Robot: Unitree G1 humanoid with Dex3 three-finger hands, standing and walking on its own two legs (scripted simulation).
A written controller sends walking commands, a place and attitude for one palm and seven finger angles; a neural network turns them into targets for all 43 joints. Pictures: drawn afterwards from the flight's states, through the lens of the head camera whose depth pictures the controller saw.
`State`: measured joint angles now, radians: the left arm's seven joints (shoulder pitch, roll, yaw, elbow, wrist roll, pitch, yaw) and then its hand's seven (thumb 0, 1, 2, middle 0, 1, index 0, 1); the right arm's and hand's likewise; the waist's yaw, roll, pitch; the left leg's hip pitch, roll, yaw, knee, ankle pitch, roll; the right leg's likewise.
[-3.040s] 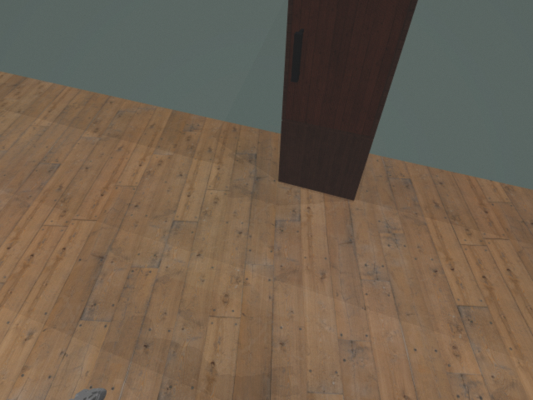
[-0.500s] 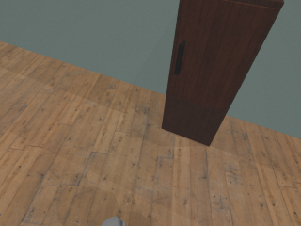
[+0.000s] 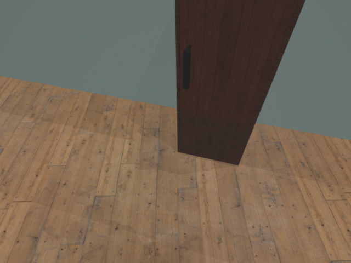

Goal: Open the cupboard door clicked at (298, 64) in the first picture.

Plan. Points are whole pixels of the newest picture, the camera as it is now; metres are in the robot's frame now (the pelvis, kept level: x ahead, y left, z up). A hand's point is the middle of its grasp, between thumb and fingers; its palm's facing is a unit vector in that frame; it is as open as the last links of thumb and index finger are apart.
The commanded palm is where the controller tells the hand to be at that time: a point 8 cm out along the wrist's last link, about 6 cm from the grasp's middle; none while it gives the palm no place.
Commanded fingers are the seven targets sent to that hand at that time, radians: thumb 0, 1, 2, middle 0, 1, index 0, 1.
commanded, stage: turn to face it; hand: left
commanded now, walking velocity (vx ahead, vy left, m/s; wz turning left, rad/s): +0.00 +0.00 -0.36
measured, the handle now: (187, 67) +0.85 +0.01 -0.04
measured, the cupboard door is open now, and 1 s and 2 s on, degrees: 0 0 0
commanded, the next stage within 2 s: take the last steps up to it in 0.32 s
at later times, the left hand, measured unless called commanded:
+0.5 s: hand out of the picture +0.13 +0.20 -0.16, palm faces -0.13 -0.97 -0.18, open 7.3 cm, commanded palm none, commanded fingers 0.00 0.90 0.90 -0.20 -0.30 -0.20 -0.30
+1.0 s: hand out of the picture +0.15 +0.14 -0.15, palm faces -0.17 -0.96 -0.22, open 7.2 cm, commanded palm none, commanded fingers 0.00 0.90 0.90 -0.20 -0.30 -0.20 -0.30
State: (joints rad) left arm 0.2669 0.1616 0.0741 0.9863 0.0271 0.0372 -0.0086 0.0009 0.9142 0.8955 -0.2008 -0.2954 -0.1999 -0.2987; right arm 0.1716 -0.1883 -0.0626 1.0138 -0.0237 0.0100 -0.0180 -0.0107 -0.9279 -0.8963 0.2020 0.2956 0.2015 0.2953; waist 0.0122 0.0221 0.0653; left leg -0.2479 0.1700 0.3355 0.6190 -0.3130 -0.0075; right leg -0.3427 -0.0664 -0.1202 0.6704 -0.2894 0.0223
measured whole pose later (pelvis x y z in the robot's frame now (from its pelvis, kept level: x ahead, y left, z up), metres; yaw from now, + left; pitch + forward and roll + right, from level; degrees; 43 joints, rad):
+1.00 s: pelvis +0.10 -0.04 +0.02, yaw -12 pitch +0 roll +0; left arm 0.31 0.17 0.05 1.09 0.02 -0.05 0.01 -0.01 0.94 0.89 -0.20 -0.30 -0.20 -0.30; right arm 0.31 -0.19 -0.06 1.09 -0.03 0.01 0.01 0.01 -0.91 -0.90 0.20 0.29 0.20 0.29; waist -0.02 0.03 0.01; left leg -0.50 0.13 0.10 0.95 -0.31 -0.03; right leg -0.09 -0.01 -0.13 0.38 -0.29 -0.02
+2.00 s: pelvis +0.26 -0.02 +0.01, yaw -12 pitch +0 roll -1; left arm 0.18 0.23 0.07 1.02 0.02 0.06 0.02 0.00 0.91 0.90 -0.20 -0.30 -0.20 -0.30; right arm 0.19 -0.15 -0.03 1.01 -0.03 0.01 -0.03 0.00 -0.91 -0.90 0.20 0.29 0.20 0.29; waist 0.00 -0.06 0.05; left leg -0.24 0.03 0.05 0.54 -0.30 0.01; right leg -0.42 -0.04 0.00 0.82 -0.40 0.03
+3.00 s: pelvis +0.25 -0.06 +0.01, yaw -12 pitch +0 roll -1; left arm 0.32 0.13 0.01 1.08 0.02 -0.02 0.02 0.00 0.91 0.89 -0.21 -0.30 -0.21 -0.30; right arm 0.29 -0.18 -0.03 1.05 -0.02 0.00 -0.04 0.01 -0.91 -0.90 0.20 0.30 0.20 0.29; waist -0.01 0.03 0.01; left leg -0.25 0.09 0.02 0.53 -0.28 -0.05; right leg -0.17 0.00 -0.08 0.49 -0.32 -0.02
